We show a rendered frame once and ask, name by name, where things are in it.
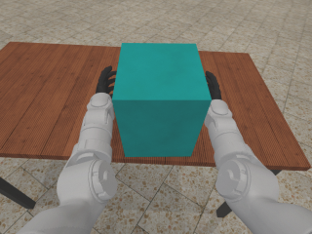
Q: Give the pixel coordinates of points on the robot right hand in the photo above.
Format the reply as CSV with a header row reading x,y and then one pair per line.
x,y
213,86

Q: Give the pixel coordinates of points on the robot left upper arm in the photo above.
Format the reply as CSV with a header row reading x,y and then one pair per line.
x,y
83,192

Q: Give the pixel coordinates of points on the robot right upper arm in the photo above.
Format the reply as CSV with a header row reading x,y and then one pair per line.
x,y
252,192

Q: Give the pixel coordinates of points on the right robot forearm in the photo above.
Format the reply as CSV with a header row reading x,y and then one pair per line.
x,y
225,136

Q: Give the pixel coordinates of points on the table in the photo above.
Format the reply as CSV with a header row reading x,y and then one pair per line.
x,y
45,89

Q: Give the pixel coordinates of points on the left robot forearm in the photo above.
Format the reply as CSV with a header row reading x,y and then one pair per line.
x,y
96,132

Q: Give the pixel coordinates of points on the robot left hand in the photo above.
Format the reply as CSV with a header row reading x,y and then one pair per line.
x,y
104,81

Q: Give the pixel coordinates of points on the carton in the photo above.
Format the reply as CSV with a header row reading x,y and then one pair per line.
x,y
160,98

